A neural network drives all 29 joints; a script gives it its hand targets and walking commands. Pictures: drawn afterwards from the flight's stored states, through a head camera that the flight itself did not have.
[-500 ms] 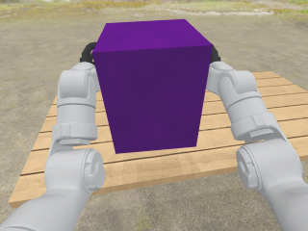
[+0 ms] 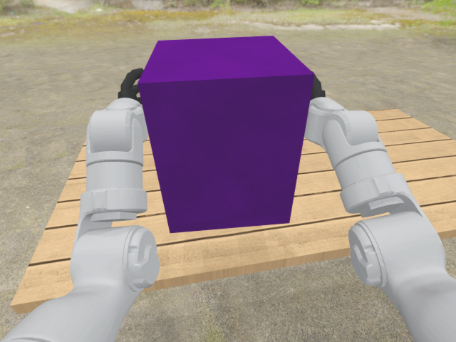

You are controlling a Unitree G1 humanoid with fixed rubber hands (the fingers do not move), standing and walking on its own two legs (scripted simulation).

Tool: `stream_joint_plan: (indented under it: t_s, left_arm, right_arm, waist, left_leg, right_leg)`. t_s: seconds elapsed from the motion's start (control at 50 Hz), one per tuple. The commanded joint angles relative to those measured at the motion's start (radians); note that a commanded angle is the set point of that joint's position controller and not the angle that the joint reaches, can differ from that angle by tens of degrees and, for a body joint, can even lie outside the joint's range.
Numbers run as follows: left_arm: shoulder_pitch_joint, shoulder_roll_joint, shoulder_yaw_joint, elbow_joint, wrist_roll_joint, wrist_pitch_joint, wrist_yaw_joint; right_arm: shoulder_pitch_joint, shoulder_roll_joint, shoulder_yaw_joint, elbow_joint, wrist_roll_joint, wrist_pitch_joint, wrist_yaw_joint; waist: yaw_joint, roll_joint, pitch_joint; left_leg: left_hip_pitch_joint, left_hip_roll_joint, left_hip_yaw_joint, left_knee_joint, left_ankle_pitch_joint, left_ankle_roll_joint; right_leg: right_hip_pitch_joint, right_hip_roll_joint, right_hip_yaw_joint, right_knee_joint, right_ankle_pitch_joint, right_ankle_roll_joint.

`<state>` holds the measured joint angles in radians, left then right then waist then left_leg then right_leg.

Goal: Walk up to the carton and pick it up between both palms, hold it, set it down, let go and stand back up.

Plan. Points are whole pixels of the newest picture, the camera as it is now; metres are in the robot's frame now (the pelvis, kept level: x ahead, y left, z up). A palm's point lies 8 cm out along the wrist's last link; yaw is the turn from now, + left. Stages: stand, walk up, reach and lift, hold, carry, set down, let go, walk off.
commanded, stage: hold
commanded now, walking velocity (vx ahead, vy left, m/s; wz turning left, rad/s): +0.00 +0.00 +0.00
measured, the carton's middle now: (223, 131) +0.37 +0.01 +0.26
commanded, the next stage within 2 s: none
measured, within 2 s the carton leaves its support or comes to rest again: neither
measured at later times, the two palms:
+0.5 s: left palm (128, 108) +0.37 +0.15 +0.31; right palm (310, 107) +0.37 -0.14 +0.31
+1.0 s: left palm (129, 110) +0.37 +0.15 +0.31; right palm (311, 109) +0.37 -0.14 +0.30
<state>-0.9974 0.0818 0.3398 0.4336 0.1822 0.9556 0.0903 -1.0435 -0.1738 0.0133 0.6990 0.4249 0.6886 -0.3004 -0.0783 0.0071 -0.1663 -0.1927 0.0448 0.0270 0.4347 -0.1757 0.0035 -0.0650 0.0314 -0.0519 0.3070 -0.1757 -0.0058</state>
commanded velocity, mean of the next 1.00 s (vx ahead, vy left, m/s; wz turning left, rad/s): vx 0.00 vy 0.00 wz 0.00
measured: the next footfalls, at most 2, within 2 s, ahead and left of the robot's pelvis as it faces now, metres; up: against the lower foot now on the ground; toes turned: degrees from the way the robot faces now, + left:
none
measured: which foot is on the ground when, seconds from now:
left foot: down 0.00-1.00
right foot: down 0.00-1.00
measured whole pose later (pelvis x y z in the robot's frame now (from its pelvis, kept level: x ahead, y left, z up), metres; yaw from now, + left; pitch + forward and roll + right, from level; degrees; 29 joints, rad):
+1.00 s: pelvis +0.00 +0.00 +0.00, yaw +0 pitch -4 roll -2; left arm -1.01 0.09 0.34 0.43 0.19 0.95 0.07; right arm -1.04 -0.17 0.02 0.69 0.42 0.69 -0.31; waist -0.08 0.00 -0.16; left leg -0.19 0.04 0.02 0.43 -0.17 0.00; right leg -0.06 0.03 -0.05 0.30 -0.18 -0.01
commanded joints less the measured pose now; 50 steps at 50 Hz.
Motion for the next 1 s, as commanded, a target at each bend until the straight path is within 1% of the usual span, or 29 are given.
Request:
stream_joint_plan:
  t_s: [0.0,0.14,0.26,0.42,0.6,0.78,0.98]
  left_arm:
    - [-0.893,-0.611,-0.396,-0.155,-0.198,-0.112,-0.172]
    - [-0.890,-0.600,-0.362,-0.089,-0.188,-0.117,-0.182]
    - [-0.895,-0.594,-0.349,-0.070,-0.190,-0.126,-0.190]
    - [-0.902,-0.602,-0.365,-0.097,-0.203,-0.132,-0.189]
    - [-0.891,-0.615,-0.394,-0.146,-0.212,-0.126,-0.180]
    - [-0.872,-0.619,-0.405,-0.169,-0.207,-0.115,-0.177]
    - [-0.862,-0.615,-0.401,-0.164,-0.197,-0.108,-0.181]
  right_arm:
    - [-1.063,0.670,0.214,-0.354,0.168,-0.037,0.139]
    - [-1.071,0.665,0.195,-0.315,0.152,-0.039,0.138]
    - [-1.070,0.660,0.184,-0.301,0.148,-0.042,0.135]
    - [-1.066,0.660,0.191,-0.322,0.158,-0.045,0.132]
    - [-1.057,0.661,0.209,-0.359,0.171,-0.045,0.132]
    - [-1.046,0.657,0.220,-0.376,0.175,-0.042,0.133]
    - [-1.043,0.656,0.221,-0.373,0.173,-0.039,0.132]
  waist:
    - [0.001,0.056,-0.407]
    - [0.003,0.040,-0.387]
    - [-0.004,0.043,-0.391]
    - [-0.011,0.059,-0.415]
    - [-0.013,0.071,-0.433]
    - [-0.011,0.070,-0.427]
    - [-0.009,0.063,-0.410]
  left_leg:
    - [0.198,-0.067,-0.054,-0.046,0.209,-0.037]
    - [0.180,-0.068,-0.050,-0.058,0.167,-0.027]
    - [0.175,-0.072,-0.050,-0.060,0.161,-0.028]
    - [0.187,-0.074,-0.052,-0.051,0.188,-0.035]
    - [0.206,-0.071,-0.055,-0.040,0.225,-0.042]
    - [0.216,-0.068,-0.054,-0.038,0.243,-0.045]
    - [0.215,-0.068,-0.052,-0.041,0.242,-0.044]
  right_leg:
    - [0.000,0.063,0.067,-0.045,0.190,0.047]
    - [-0.010,0.055,0.072,-0.057,0.160,0.045]
    - [-0.009,0.049,0.072,-0.060,0.162,0.045]
    - [-0.005,0.050,0.068,-0.055,0.180,0.048]
    - [0.000,0.056,0.064,-0.046,0.199,0.049]
    - [0.006,0.061,0.064,-0.042,0.211,0.048]
    - [0.011,0.062,0.066,-0.043,0.216,0.048]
